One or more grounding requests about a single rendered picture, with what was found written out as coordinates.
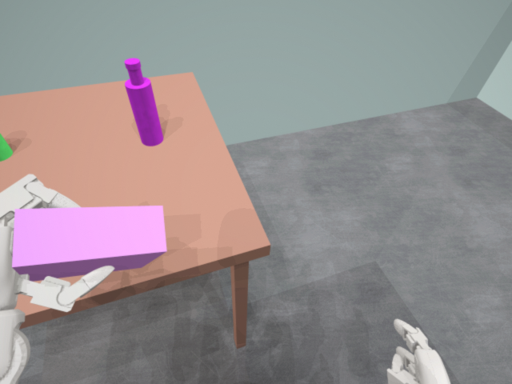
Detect robot left hand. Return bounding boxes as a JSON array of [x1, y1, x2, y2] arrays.
[[0, 174, 115, 312]]

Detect sponge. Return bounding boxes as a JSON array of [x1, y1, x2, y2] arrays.
[[12, 206, 167, 282]]

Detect table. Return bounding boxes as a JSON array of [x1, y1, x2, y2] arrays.
[[0, 72, 270, 349]]

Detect robot left forearm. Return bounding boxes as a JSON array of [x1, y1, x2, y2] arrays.
[[0, 309, 30, 384]]

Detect robot right hand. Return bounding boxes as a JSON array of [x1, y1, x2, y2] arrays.
[[387, 319, 450, 384]]

